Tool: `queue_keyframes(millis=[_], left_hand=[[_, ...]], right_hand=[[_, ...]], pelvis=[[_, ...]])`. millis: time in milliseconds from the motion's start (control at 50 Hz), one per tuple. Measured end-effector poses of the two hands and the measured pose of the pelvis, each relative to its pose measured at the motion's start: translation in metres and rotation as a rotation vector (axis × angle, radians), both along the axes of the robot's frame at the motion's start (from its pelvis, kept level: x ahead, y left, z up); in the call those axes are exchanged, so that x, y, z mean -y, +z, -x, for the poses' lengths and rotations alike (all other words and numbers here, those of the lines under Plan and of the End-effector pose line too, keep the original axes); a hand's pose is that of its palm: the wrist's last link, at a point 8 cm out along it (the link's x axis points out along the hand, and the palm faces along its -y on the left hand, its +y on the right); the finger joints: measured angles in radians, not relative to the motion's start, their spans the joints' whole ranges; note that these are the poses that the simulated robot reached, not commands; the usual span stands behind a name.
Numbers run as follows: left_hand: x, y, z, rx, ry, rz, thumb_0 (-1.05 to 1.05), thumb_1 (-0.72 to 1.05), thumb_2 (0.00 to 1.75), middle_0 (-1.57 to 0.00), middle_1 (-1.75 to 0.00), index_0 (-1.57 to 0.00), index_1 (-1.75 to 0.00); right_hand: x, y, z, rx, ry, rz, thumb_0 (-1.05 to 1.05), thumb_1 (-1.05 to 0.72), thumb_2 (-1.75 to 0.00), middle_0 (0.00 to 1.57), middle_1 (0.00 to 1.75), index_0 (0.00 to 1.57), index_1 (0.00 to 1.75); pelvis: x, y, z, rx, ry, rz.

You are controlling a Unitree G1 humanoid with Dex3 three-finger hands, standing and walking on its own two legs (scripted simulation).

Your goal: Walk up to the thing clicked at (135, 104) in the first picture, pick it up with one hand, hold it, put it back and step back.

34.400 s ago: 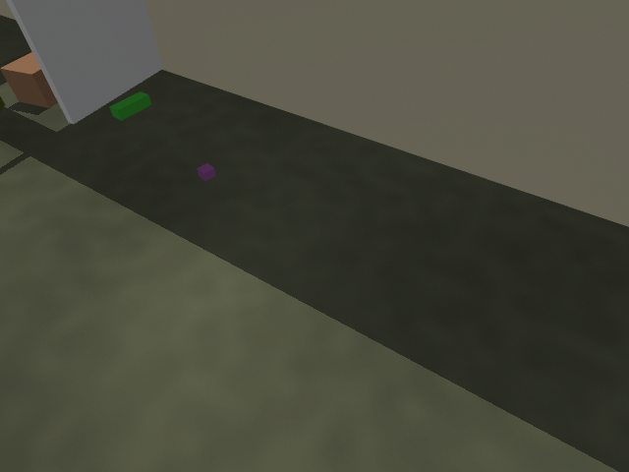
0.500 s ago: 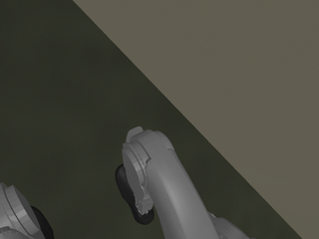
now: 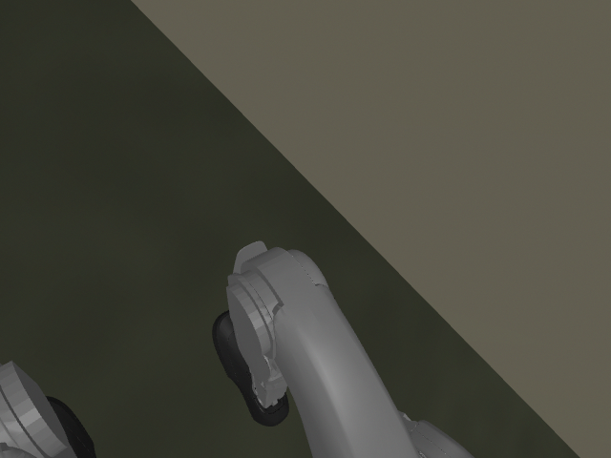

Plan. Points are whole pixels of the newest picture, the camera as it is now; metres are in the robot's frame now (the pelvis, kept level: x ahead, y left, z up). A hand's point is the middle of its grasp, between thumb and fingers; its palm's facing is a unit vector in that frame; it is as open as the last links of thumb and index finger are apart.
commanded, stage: close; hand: left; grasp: from above
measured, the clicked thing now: out of the picture +0.45 +0.37 -0.28
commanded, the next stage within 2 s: settle in 1.36 s
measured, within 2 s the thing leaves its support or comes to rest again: leaves its support in 1.82 s
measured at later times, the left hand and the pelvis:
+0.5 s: hand out of the picture +0.43 +0.37 -0.26, palm faces -0.34 -0.29 -0.89, open 12.5 cm; pelvis +0.00 +0.00 +0.00, yaw +0 degrees
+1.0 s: hand out of the picture +0.44 +0.37 -0.26, palm faces -0.33 -0.30 -0.90, open 10.8 cm; pelvis +0.00 +0.00 +0.00, yaw +0 degrees
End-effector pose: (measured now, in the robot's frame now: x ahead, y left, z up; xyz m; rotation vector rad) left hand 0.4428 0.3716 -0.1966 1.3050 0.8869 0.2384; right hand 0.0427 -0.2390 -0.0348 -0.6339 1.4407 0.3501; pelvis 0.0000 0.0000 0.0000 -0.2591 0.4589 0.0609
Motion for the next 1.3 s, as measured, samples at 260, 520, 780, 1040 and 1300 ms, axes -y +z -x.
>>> queue_keyframes(millis=[260, 520, 780, 1040, 1300], left_hand=[[-0.0028, 0.0018, 0.0030, -0.014, -0.004, 0.006, 0.00, -0.36, 0.84, -0.21, -0.95, -0.21, -0.94], [-0.0025, -0.0047, 0.0043, -0.016, -0.020, 0.010, 0.00, -0.25, 0.81, -0.29, -0.90, -0.30, -0.90], [0.0000, -0.0051, 0.0015, -0.017, -0.007, 0.004, 0.00, -0.13, 0.74, -0.39, -0.86, -0.40, -0.85], [0.0001, -0.0036, 0.0026, -0.012, -0.003, 0.011, 0.00, -0.08, 0.68, -0.44, -0.84, -0.49, -0.82], [-0.0005, -0.0029, 0.0023, -0.006, -0.008, 0.007, 0.00, -0.08, 0.65, -0.49, -0.80, -0.53, -0.77]], right_hand=[[0.0008, 0.0017, -0.0029, 0.011, 0.003, 0.002, 0.00, -0.90, -0.90, 0.20, 0.30, 0.20, 0.30], [0.0003, 0.0028, -0.0027, -0.003, 0.009, 0.010, 0.00, -0.90, -0.90, 0.20, 0.30, 0.20, 0.30], [0.0006, 0.0023, -0.0064, -0.001, 0.011, 0.002, 0.00, -0.90, -0.90, 0.20, 0.30, 0.20, 0.30], [0.0008, 0.0027, -0.0054, 0.002, 0.018, 0.005, 0.00, -0.90, -0.90, 0.20, 0.30, 0.20, 0.30], [-0.0011, 0.0031, -0.0002, -0.006, 0.013, 0.011, 0.00, -0.90, -0.90, 0.20, 0.30, 0.20, 0.30]], pelvis=[[-0.0001, 0.0020, 0.0009, -0.001, 0.000, -0.002], [-0.0001, 0.0014, 0.0004, -0.003, 0.002, -0.001], [0.0002, 0.0031, -0.0008, -0.010, -0.001, 0.000], [-0.0001, 0.0029, 0.0006, -0.002, -0.002, 0.001], [-0.0007, 0.0022, 0.0013, 0.001, -0.002, 0.003]])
